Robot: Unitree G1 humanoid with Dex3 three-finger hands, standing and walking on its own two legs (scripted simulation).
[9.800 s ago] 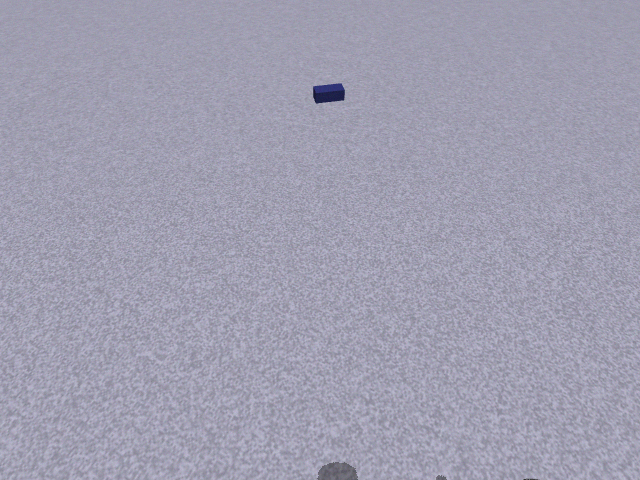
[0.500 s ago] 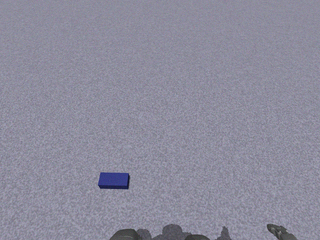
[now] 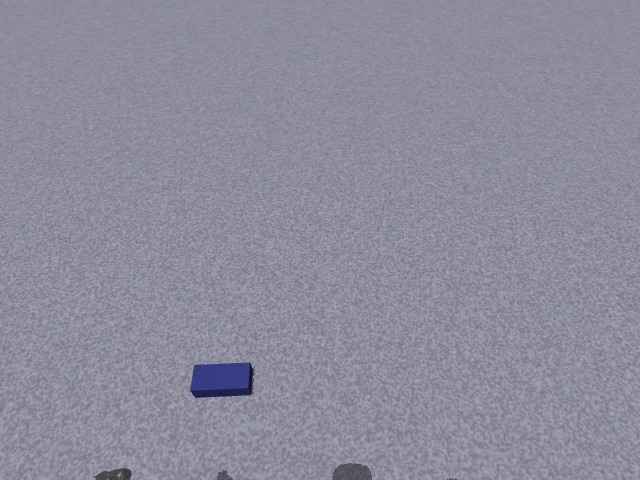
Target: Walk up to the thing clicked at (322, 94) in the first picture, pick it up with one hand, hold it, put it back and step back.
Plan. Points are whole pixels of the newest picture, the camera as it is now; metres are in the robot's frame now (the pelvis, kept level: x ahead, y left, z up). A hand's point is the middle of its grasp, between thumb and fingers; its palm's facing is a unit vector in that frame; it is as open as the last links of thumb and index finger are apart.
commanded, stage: walk up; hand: left
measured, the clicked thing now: (222, 380) +0.49 +0.30 -0.74
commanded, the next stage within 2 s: none
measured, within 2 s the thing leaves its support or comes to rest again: neither
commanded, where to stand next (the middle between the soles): +0.08 +0.00 m, yaw +1 degrees
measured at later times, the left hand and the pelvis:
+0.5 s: hand out of the picture +0.08 +0.28 -0.15, palm faces +0.01 -0.92 -0.39, open 7.4 cm; pelvis +0.07 +0.00 -0.01, yaw +0 degrees
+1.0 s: hand out of the picture +0.09 +0.25 -0.17, palm faces -0.01 -0.91 -0.42, open 7.4 cm; pelvis +0.02 -0.02 -0.03, yaw -1 degrees
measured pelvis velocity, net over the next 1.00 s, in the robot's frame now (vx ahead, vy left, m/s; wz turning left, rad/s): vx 0.02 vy -0.02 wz -0.02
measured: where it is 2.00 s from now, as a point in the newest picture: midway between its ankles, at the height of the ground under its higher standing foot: outside the picture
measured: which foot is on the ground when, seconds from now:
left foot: down 0.00-0.30, up 0.32-0.52, down 0.54-0.90, up 0.92-1.00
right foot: down 0.00-0.56, up 0.58-0.86, down 0.88-1.00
